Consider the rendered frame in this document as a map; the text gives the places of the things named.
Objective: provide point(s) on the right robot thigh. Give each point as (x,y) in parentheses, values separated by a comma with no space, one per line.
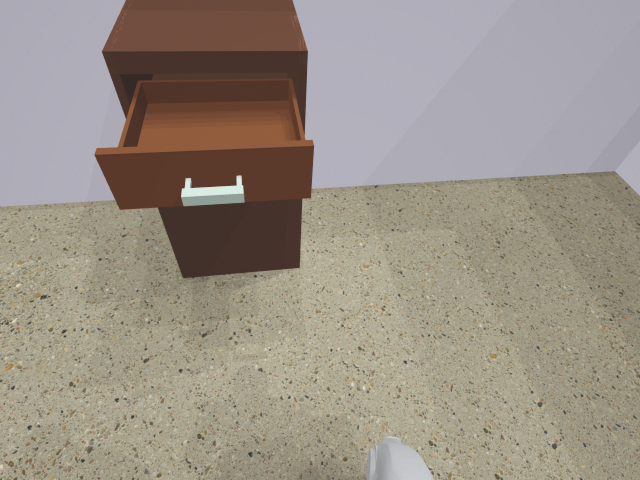
(394,461)

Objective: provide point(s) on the drawer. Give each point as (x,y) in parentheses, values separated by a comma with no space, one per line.
(210,131)

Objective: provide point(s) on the handle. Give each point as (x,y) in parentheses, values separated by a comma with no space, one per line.
(212,195)

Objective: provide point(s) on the cabinet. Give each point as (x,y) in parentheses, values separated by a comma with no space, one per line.
(206,40)

